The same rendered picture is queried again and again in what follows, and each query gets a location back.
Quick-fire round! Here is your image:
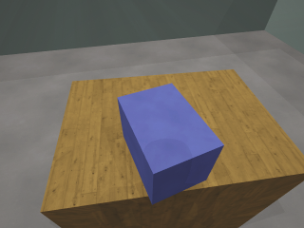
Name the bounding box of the carton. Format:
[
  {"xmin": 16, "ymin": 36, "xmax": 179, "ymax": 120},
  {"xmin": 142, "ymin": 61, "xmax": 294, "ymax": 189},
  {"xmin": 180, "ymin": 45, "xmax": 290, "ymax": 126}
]
[{"xmin": 117, "ymin": 83, "xmax": 224, "ymax": 205}]

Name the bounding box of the pedestal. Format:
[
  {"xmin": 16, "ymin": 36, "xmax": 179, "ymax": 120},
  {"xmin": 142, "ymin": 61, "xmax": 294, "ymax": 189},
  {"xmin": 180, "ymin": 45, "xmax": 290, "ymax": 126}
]
[{"xmin": 40, "ymin": 69, "xmax": 304, "ymax": 228}]

